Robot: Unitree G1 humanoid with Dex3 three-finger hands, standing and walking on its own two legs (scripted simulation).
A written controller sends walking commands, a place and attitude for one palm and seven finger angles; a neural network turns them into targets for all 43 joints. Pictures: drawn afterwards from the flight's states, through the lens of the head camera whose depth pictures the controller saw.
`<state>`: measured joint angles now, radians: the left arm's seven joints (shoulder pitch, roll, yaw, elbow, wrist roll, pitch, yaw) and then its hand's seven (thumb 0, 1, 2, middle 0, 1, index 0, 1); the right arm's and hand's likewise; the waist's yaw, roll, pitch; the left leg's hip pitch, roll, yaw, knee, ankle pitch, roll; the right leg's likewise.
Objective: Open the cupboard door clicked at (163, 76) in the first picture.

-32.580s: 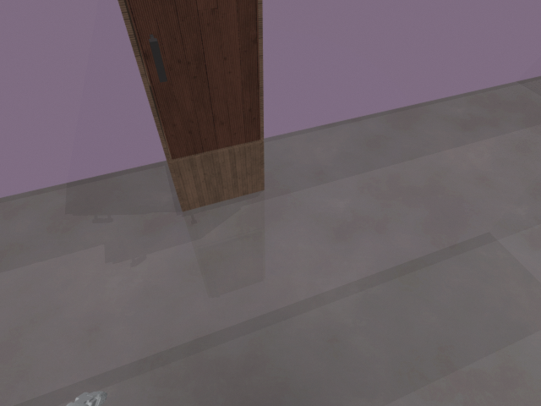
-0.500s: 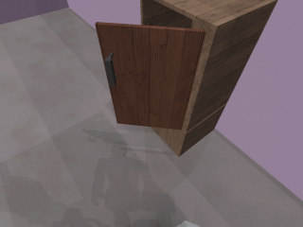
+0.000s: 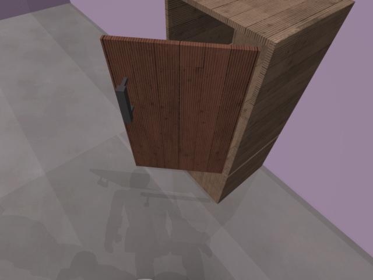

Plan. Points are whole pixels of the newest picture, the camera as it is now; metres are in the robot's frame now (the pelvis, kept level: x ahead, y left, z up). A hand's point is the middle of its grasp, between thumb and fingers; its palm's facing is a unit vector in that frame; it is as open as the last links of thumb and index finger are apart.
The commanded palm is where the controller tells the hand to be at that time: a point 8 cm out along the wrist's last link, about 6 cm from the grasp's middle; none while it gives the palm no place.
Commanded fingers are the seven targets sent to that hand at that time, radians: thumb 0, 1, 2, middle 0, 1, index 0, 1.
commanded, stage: come to a stop and stand still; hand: left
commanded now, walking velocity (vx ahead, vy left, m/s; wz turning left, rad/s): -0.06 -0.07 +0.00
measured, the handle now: (126, 100) +0.57 +0.21 +0.01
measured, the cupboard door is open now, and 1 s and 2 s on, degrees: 45 45 45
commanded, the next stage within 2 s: look again from close up in 1.56 s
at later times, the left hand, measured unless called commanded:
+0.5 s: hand out of the picture +0.01 +0.16 -0.17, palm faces +0.05 -0.98 -0.20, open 7.4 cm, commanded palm none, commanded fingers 0.00 0.90 0.90 -0.20 -0.30 -0.20 -0.30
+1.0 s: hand out of the picture -0.10 +0.17 -0.17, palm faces +0.02 -0.99 -0.17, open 7.4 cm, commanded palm none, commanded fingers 0.00 0.90 0.90 -0.20 -0.30 -0.20 -0.30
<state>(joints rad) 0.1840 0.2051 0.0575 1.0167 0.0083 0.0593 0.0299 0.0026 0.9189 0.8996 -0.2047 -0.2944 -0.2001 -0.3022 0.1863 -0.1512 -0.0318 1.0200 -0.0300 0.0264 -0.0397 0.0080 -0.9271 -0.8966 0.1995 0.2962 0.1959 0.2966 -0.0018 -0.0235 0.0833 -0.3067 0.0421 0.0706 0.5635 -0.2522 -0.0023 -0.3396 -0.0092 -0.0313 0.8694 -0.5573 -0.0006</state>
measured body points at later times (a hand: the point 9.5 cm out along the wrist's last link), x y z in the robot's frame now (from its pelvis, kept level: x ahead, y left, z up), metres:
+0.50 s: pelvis -0.03 -0.02 +0.00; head -0.04 +0.00 +0.45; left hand +0.01 +0.21 -0.16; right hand +0.07 -0.25 -0.13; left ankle +0.00 +0.07 -0.73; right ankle -0.04 -0.12 -0.73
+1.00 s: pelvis -0.07 +0.01 +0.01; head -0.08 +0.02 +0.46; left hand -0.10 +0.22 -0.16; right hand -0.10 -0.22 -0.15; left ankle +0.00 +0.07 -0.73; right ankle -0.04 -0.12 -0.73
